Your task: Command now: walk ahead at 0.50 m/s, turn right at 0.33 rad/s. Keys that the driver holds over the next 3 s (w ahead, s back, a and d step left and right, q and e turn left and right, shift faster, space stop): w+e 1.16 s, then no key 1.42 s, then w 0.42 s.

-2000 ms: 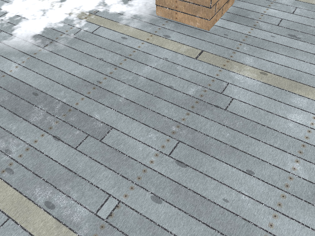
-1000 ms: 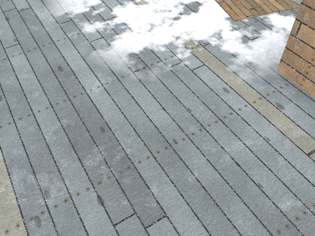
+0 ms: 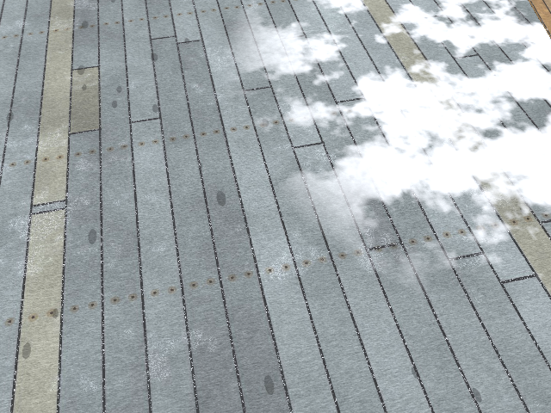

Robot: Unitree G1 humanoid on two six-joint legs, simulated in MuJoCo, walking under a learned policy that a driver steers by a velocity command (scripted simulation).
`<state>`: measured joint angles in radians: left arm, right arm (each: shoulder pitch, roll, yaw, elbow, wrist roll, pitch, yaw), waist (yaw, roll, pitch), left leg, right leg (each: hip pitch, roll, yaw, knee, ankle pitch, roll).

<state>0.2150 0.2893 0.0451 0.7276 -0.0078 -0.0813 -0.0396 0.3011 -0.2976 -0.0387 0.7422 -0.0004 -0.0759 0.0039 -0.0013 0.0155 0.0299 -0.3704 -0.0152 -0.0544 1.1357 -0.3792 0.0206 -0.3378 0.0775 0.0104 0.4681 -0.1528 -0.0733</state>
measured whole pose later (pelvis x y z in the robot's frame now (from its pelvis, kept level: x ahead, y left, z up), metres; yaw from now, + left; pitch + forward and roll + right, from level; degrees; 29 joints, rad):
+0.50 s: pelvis +0.27 +0.03 +0.00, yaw -17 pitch +1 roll +1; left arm 0.33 0.32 0.06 0.73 -0.03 -0.02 0.01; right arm 0.19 -0.26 -0.05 0.70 -0.01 -0.10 0.01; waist 0.01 -0.05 0.01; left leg -0.27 -0.03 0.02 0.43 -0.18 0.02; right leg -0.45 -0.01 0.08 1.15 -0.37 -0.01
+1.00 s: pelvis +0.50 -0.12 +0.00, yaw -35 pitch +1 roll +1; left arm 0.22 0.30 0.06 0.62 -0.01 -0.03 -0.03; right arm 0.22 -0.31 -0.05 0.76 0.01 -0.10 0.01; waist -0.01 0.01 0.07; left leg -0.42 0.07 -0.04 1.18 -0.37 -0.01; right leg -0.37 0.08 0.00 0.52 -0.17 -0.09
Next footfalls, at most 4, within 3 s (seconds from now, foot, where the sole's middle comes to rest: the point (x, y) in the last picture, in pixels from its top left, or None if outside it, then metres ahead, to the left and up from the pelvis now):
0.34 left None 0.37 0.12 -0.77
0.86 right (389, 384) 0.54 -0.23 -0.77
1.32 left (376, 264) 0.88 -0.24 -0.77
1.64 right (440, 334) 0.67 -0.38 -0.77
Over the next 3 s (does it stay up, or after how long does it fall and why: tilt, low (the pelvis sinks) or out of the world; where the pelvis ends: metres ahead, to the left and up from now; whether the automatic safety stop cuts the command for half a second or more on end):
stays up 0.84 -0.33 0.01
